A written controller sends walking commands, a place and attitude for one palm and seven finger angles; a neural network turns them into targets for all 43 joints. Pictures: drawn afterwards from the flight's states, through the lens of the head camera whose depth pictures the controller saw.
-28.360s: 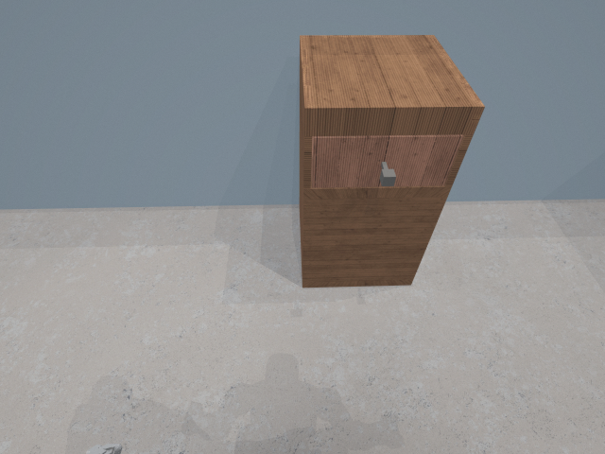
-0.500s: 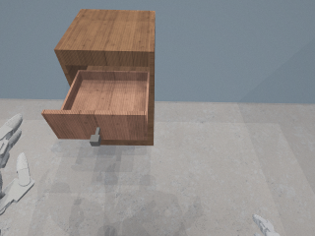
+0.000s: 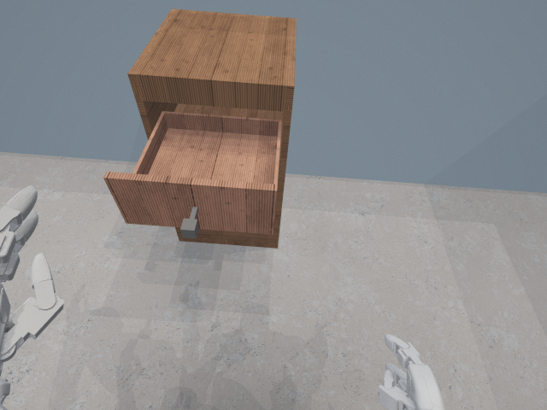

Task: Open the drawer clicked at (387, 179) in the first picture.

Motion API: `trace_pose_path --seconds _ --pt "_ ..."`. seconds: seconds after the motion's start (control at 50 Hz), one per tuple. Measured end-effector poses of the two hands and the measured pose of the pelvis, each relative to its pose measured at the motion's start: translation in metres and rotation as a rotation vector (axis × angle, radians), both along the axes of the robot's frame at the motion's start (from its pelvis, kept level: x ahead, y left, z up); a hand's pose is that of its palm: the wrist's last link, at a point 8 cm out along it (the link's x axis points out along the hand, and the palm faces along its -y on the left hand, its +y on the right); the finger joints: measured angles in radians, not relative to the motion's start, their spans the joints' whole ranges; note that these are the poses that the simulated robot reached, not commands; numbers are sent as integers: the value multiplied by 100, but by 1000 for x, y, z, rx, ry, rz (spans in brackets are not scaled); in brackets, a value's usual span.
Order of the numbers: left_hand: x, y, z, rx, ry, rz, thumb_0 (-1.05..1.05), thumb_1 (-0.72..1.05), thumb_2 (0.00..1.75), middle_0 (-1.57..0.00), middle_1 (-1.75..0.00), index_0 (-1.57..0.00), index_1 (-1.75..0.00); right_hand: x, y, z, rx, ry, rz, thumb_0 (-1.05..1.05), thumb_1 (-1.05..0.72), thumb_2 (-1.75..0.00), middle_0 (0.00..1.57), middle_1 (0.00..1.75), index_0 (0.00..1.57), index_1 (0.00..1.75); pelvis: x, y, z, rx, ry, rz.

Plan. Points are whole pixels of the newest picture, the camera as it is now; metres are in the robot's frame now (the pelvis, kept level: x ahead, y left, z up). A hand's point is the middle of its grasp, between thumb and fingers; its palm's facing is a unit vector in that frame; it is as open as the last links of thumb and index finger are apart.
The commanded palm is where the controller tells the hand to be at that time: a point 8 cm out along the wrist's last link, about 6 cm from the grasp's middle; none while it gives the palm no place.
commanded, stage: stop stepping back and stand still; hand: left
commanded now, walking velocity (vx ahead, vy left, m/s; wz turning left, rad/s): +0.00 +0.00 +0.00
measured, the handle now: (191, 221) +0.52 +0.22 -0.16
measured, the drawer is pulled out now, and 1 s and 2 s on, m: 0.30 0.30 0.30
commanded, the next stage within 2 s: let the arm hang, fingers relaxed in 0.08 s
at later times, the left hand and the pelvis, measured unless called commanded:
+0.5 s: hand out of the picture +0.05 +0.17 -0.18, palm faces +0.01 -0.98 -0.18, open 7.0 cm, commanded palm none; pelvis +0.00 +0.00 +0.00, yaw +0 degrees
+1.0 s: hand out of the picture -0.03 +0.14 -0.18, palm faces +0.05 -0.98 -0.17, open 7.4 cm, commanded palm none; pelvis +0.00 -0.02 +0.00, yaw +0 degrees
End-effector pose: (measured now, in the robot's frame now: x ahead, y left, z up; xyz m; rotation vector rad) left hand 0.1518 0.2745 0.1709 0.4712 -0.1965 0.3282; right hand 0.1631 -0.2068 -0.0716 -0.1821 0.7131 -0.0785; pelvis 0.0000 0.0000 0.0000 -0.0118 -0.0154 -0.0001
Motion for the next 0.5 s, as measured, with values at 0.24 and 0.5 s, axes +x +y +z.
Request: trace_pose_path --seconds 0.24,0.5 --pt "23 12 -56 4 222 -36 0 89 90 -21 -30 -21 -30 -10 -21 -20 -24 80 0 1 -91 -90 20 30 20 30 0 8 -4 4 32 9" --pt "-112 -53 -318 -485 1416 162 -1 98 89 -21 -30 -21 -30 -128 -37 -61 -45 542 -112 1 -91 -90 20 30 20 30 -4 -4 -5 12 -15 -5"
